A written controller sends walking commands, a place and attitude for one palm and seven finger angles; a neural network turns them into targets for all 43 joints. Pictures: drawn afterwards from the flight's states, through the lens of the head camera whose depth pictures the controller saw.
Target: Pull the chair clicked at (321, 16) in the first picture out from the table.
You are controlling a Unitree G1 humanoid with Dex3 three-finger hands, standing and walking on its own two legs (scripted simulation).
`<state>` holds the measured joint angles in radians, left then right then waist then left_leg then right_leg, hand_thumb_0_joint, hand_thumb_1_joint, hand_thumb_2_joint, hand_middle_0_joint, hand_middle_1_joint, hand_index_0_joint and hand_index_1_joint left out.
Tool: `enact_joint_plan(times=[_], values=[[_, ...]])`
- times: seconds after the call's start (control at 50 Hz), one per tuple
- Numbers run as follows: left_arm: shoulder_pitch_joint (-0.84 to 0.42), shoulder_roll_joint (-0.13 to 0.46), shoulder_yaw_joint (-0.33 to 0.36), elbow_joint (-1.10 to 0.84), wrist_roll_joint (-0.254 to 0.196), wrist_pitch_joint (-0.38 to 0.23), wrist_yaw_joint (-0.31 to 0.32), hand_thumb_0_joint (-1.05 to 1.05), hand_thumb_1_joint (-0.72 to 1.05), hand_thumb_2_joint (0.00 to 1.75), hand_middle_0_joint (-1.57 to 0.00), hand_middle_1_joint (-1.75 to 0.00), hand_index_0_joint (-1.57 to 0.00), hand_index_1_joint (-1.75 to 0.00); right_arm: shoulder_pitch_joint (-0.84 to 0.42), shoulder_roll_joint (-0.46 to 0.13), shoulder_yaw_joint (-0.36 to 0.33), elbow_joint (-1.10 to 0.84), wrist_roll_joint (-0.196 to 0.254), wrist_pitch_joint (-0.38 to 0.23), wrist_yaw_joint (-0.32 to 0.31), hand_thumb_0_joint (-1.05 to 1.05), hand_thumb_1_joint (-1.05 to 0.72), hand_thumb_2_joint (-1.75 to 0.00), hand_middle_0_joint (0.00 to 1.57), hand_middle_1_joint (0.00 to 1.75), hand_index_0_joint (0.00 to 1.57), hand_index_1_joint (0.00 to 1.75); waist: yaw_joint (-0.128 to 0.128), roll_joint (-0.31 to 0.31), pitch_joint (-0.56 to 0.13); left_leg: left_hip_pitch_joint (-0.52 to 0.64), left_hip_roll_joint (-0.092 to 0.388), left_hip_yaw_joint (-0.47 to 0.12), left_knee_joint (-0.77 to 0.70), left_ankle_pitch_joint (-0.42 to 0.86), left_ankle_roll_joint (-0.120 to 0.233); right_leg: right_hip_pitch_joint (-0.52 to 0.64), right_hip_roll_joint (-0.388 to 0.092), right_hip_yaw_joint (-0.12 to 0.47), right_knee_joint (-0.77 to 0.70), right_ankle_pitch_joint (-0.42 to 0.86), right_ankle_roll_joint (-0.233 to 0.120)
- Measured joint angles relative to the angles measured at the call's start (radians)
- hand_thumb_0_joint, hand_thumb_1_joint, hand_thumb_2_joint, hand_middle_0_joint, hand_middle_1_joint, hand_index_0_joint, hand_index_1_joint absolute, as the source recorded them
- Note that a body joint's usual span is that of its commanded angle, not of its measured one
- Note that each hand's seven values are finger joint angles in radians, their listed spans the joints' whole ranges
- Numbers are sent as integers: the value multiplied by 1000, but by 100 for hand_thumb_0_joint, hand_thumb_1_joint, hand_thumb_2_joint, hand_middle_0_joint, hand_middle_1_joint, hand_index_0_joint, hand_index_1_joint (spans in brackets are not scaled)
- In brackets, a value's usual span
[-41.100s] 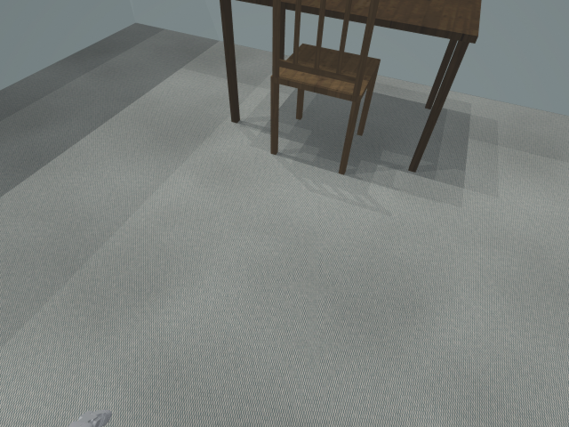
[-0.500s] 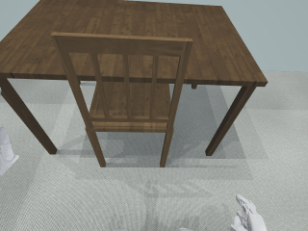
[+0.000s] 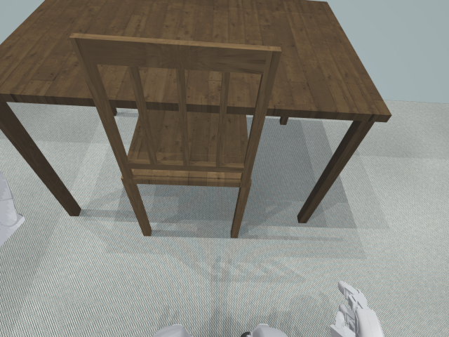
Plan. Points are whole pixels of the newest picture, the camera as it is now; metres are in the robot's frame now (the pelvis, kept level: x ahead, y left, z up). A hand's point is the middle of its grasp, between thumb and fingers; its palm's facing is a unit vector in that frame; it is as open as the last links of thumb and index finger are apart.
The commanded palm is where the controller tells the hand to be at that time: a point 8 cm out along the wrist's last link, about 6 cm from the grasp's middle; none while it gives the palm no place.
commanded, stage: step back with the hand held close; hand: left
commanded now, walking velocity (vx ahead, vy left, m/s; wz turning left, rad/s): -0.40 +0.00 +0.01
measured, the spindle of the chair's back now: (183, 123) +0.62 +0.14 -0.04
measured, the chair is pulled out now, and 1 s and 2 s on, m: -0.10 -0.10 -0.10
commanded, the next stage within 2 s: stop stepping back and stand still in 0.72 s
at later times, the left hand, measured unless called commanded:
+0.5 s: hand (41, 233) +0.19 +0.22 +0.19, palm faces +0.26 -0.80 -0.55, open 7.4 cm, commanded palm +0.13 +0.28 +0.20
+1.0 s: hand (3, 331) +0.11 +0.21 +0.18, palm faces +0.29 -0.83 -0.48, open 7.4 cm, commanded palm +0.05 +0.27 +0.20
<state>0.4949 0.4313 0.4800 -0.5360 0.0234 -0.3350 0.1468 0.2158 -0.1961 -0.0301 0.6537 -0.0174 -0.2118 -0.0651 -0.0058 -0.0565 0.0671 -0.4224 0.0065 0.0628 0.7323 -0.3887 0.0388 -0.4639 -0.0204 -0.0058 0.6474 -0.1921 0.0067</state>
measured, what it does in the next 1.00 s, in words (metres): walks backwards: right foot, then right foot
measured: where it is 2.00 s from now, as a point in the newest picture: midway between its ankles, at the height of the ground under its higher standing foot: outside the picture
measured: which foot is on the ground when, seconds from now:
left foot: down 0.00-0.82, up 0.84-0.94, down 0.96-1.00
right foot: down 0.00-0.10, up 0.12-0.22, down 0.24-0.56, up 0.58-0.74, down 0.76-1.00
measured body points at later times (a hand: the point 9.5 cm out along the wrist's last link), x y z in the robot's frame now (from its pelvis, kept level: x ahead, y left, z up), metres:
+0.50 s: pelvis -0.02 -0.01 +0.02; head +0.02 +0.02 +0.47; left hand +0.17 +0.26 +0.22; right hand +0.14 -0.27 -0.05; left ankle +0.01 +0.10 -0.71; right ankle -0.01 -0.13 -0.72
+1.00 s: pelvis -0.11 -0.02 +0.02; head -0.09 +0.01 +0.47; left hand +0.09 +0.26 +0.21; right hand +0.02 -0.29 -0.05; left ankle -0.07 +0.09 -0.72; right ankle -0.12 -0.16 -0.72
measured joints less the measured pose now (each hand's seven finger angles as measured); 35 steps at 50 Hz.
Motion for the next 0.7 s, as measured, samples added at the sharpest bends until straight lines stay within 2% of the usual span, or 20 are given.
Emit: enact_joint_plan(times=[0.04,0.1,0.18,0.24,0.26,0.3,0.42,0.48,0.54,0.58,0.64,0.7], values=[[9,-2,-7,-19,-4,-4,4,1,88,90,-22,-30,-21,-30,-6,-2,-2,9,-6,7,6,1,-90,-90,21,30,20,30,-5,-6,-1,3,-12,-13,-28,-3,0,8,-1,1,-41,24,-1],[45,24,3,-46,-7,-14,8,1,88,90,-22,-30,-21,-30,-2,-6,-3,-1,-4,16,7,1,-90,-90,21,30,20,30,-17,-14,-5,17,-9,-11,-95,141,3,13,3,2,-68,38,-2],[57,53,21,-9,0,-14,1,1,88,90,-22,-30,-21,-30,18,2,-10,-3,4,4,-9,1,-90,-90,21,30,20,30,-28,9,-21,17,8,-31,-91,130,-1,35,32,9,78,-116,-8],[62,64,38,11,-15,-4,0,1,88,90,-22,-30,-21,-30,18,19,1,18,1,-11,-7,1,-90,-90,20,30,20,30,-5,-3,-36,24,21,-17,-114,134,-13,143,17,-12,-23,-106,-15],[61,61,41,14,-18,-4,-1,1,89,90,-22,-30,-21,-30,8,23,8,26,-4,-16,-5,1,-90,-90,20,30,20,30,8,-7,-36,22,30,-6,-118,137,-18,166,16,-17,-73,-129,-4],[34,40,20,15,-18,-2,-8,1,89,90,-22,-30,-21,-30,-23,23,18,38,-11,-21,-2,1,-90,-90,20,30,20,30,17,11,-10,26,57,-6,-132,151,-28,174,40,-23,-111,-87,-1],[61,38,-48,-41,-25,-8,-29,1,89,90,-22,-30,-21,-30,-63,16,16,13,-2,-5,0,1,-90,-90,21,30,21,30,-12,15,-4,8,54,-26,-152,173,-39,155,46,-33,-123,-61,-22],[99,60,-41,-47,-25,-11,-26,1,88,90,-22,-30,-21,-30,-61,6,-6,13,4,27,-7,1,-90,-90,21,30,21,30,-20,6,-23,20,15,-58,-105,94,-31,159,36,-21,-148,-40,-22],[107,82,-13,-31,-27,-9,-17,1,88,90,-22,-30,-21,-30,-45,-11,-17,9,8,46,-19,1,-90,-90,21,30,20,30,-26,2,-42,82,4,-74,-211,173,-23,151,31,-20,-157,-25,-10],[90,99,6,-2,-35,-7,-16,1,88,90,-22,-30,-21,-30,-43,-7,-19,11,13,47,-24,1,-90,-90,20,30,20,30,-20,-27,-32,89,-14,-64,-237,189,-24,129,12,-13,-110,-48,-11],[76,92,10,28,-43,15,-19,1,88,90,-22,-30,-21,-30,-35,0,-10,9,3,24,-22,1,-90,-90,20,30,20,30,-11,-27,-25,83,-6,-64,-263,221,-25,111,17,-8,3,-179,-14],[78,75,-6,13,-45,29,-19,1,89,90,-22,-30,-21,-30,-30,11,7,11,0,-3,-9,1,-90,-90,20,30,20,30,5,-19,-15,75,16,-66,-276,246,-33,165,13,-19,-41,-160,-17]])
